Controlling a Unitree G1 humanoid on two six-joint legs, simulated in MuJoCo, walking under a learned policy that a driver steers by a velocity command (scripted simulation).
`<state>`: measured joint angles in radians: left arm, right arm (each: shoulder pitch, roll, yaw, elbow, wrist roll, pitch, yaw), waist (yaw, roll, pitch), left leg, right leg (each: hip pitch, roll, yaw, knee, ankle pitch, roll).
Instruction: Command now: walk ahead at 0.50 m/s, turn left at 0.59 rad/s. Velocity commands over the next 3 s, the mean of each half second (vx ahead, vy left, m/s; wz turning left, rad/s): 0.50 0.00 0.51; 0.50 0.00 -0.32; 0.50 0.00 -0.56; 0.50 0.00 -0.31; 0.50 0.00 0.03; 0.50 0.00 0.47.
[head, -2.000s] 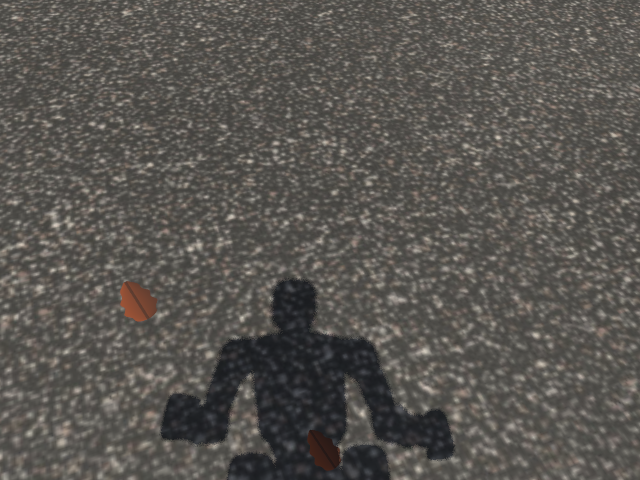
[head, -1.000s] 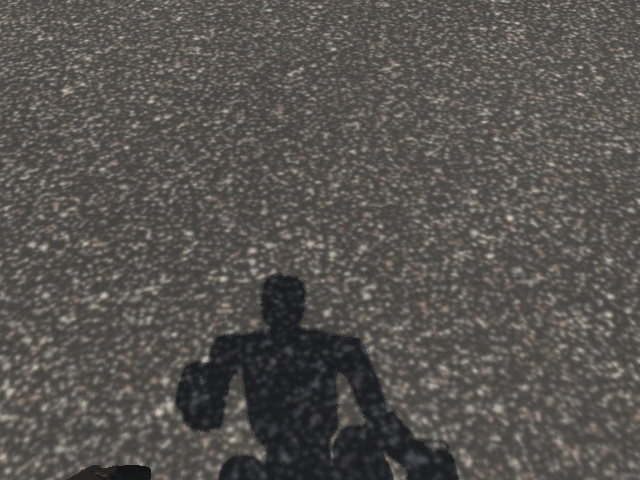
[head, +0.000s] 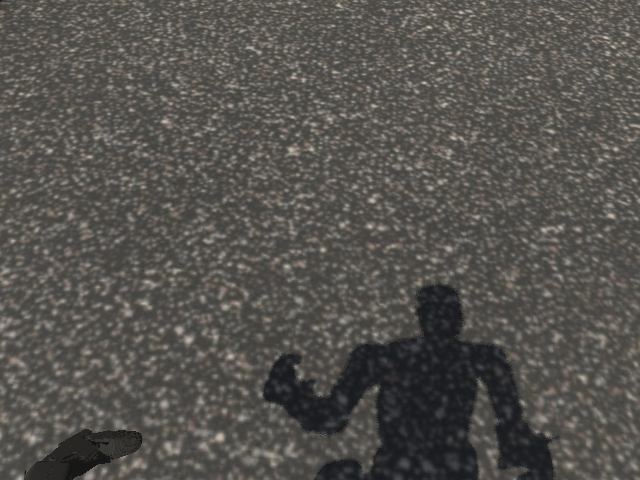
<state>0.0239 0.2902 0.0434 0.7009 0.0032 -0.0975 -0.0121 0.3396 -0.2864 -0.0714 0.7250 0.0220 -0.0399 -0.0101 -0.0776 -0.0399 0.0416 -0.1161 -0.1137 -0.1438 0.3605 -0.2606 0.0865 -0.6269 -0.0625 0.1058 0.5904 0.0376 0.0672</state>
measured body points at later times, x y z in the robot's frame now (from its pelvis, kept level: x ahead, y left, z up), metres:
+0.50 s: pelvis +0.27 -0.02 +0.00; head +0.30 +0.00 +0.45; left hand +0.20 +0.26 -0.13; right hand +0.55 -0.19 -0.08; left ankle +0.38 +0.18 -0.70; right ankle +0.22 -0.15 -0.74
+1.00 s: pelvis +0.52 +0.08 -0.01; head +0.54 +0.07 +0.44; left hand +0.69 +0.34 -0.10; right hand +0.57 -0.21 -0.13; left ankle +0.42 +0.18 -0.74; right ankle +0.69 -0.06 -0.70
